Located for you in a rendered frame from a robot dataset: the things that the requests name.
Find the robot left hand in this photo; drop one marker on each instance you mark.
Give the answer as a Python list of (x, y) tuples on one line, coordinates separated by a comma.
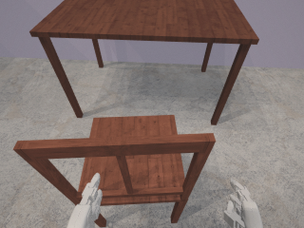
[(88, 210)]

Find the table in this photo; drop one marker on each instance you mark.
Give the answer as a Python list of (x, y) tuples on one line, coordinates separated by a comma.
[(188, 21)]

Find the robot right hand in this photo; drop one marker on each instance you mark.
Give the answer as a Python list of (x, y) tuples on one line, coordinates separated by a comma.
[(247, 214)]

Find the chair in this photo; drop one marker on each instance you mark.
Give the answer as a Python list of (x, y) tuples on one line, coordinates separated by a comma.
[(138, 159)]

